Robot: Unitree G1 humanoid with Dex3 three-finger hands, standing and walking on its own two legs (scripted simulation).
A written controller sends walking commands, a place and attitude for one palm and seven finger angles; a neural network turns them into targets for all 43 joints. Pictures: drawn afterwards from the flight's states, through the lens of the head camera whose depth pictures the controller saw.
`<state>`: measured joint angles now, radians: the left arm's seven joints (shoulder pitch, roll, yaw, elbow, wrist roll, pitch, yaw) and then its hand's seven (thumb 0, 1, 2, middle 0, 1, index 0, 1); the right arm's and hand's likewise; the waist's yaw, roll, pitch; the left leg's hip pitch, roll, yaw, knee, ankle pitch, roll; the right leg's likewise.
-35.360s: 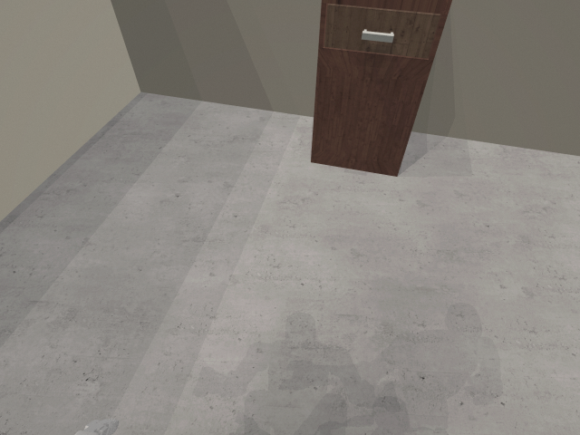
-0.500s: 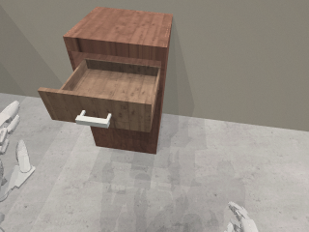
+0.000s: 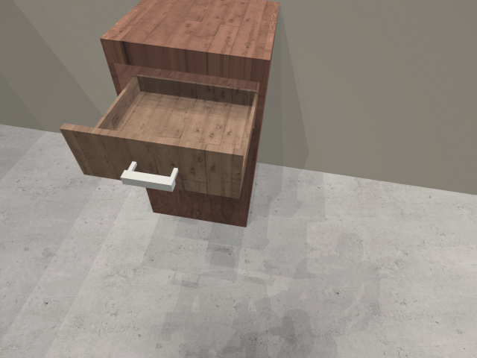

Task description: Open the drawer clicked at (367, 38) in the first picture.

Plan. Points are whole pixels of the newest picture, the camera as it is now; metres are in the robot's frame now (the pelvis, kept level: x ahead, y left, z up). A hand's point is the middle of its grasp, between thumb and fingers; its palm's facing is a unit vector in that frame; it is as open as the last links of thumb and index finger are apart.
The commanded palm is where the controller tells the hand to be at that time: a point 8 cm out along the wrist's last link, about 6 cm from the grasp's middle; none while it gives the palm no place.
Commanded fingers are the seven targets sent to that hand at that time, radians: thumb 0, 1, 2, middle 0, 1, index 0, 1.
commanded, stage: let the arm hang, fingers relaxed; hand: left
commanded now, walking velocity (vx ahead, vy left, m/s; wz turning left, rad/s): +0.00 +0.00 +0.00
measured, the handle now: (151, 174) +0.51 +0.23 -0.06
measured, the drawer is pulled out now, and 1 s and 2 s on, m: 0.30 0.30 0.30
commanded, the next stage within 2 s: look to check the result in 0.80 s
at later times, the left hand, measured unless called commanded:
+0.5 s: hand out of the picture +0.02 +0.18 -0.17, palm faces +0.02 -0.98 -0.21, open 7.4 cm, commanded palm none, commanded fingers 0.00 0.90 0.90 -0.20 -0.30 -0.20 -0.30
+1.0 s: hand out of the picture +0.04 +0.17 -0.17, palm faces +0.02 -0.98 -0.19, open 7.4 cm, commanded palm none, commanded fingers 0.00 0.90 0.90 -0.20 -0.30 -0.20 -0.30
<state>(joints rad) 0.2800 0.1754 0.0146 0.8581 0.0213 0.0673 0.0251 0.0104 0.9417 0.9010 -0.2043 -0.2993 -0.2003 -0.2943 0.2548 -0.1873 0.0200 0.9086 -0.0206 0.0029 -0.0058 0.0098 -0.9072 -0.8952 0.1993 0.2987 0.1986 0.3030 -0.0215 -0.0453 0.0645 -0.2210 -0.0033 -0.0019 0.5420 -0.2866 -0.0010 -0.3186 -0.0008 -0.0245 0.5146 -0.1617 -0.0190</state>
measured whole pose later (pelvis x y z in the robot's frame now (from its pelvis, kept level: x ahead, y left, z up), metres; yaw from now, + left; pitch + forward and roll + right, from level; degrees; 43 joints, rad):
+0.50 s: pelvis +0.02 +0.01 +0.01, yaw +0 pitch -3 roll +0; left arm 0.28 0.15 0.01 1.12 0.01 0.01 0.04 0.01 0.91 0.90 -0.20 -0.30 -0.20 -0.29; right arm 0.35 -0.10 0.01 1.11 -0.01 0.00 -0.03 0.01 -0.91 -0.90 0.20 0.30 0.20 0.30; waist 0.00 0.01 0.07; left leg -0.12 -0.01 0.01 0.43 -0.26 0.01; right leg -0.23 0.00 -0.01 0.42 -0.14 -0.01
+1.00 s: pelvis +0.04 +0.00 +0.01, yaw -1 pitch -2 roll +0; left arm 0.26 0.14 0.02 1.12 0.01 0.00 0.04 0.01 0.91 0.90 -0.20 -0.30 -0.20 -0.29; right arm 0.33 -0.12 0.00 1.12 -0.01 0.00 -0.04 0.00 -0.91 -0.90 0.20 0.30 0.20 0.30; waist -0.01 0.00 0.08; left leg -0.10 0.01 0.01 0.41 -0.27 0.00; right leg -0.21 0.01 -0.02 0.41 -0.16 -0.02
